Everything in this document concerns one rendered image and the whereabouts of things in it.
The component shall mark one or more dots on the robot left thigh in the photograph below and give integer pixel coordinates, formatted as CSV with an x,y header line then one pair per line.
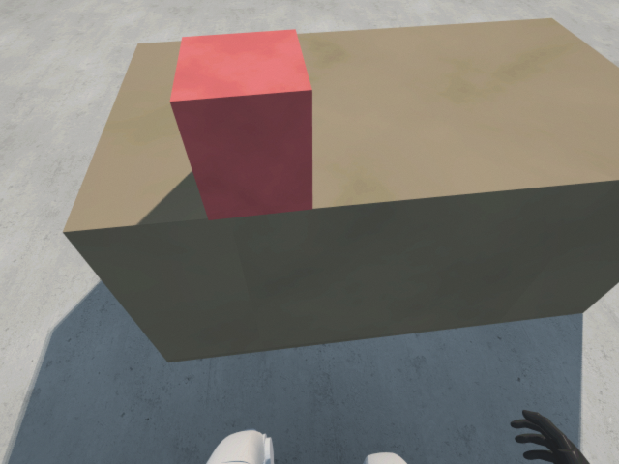
x,y
245,447

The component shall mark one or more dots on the pedestal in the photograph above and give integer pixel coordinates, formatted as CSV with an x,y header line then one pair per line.
x,y
462,175

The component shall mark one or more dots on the carton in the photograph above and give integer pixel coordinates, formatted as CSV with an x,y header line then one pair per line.
x,y
243,106

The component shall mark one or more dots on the right robot hand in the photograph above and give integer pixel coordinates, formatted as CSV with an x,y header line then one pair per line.
x,y
562,450

